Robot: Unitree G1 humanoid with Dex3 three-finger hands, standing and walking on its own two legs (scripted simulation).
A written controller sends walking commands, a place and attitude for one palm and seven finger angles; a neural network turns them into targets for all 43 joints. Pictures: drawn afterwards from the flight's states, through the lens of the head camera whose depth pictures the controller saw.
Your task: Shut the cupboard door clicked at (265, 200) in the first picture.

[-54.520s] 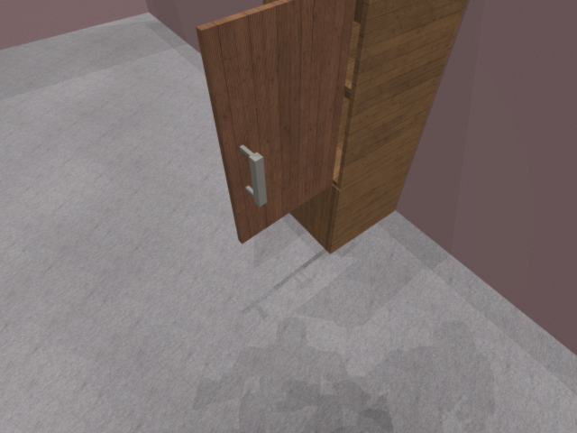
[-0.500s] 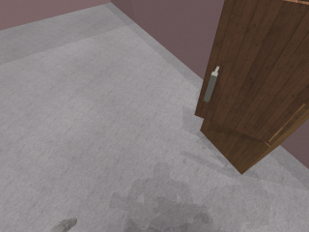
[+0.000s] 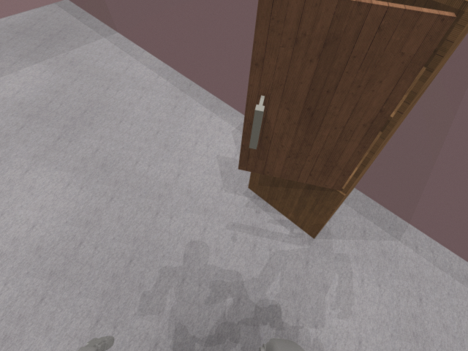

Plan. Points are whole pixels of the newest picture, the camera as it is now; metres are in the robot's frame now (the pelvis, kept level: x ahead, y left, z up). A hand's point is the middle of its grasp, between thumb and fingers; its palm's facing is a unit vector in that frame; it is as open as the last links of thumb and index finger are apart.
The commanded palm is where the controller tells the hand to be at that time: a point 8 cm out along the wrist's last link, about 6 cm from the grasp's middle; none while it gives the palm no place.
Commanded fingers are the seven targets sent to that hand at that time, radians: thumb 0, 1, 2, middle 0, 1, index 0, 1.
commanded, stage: turn to face it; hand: left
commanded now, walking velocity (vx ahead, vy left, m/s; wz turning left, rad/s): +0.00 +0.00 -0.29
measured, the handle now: (257, 123) +0.69 -0.03 -0.08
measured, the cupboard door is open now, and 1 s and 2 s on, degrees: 30 30 30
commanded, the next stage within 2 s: take the last steps up to it in 0.16 s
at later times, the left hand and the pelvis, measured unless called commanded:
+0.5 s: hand out of the picture +0.13 +0.17 -0.19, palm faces -0.15 -0.98 -0.16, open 7.4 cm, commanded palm none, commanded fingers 0.00 0.90 0.90 -0.20 -0.30 -0.20 -0.30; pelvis +0.04 -0.01 -0.01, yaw -9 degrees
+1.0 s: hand (217, 280) +0.28 +0.05 -0.17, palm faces -0.22 -0.96 -0.19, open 7.3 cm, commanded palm none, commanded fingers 0.00 0.90 0.90 -0.20 -0.30 -0.20 -0.30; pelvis +0.15 -0.11 +0.00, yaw -12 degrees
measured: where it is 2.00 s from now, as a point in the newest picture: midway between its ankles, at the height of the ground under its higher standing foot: outside the picture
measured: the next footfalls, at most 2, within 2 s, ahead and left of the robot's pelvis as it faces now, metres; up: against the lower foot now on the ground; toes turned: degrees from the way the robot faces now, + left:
right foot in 0.14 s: +0.02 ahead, -0.14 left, +0.00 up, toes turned -6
left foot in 0.44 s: +0.09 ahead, +0.09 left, +0.00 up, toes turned -2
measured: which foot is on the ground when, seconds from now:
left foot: down 0.00-0.14, up 0.16-0.42, down 0.44-0.86, up 0.88-1.00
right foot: up 0.00-0.12, down 0.14-0.44, up 0.46-0.84, down 0.86-1.00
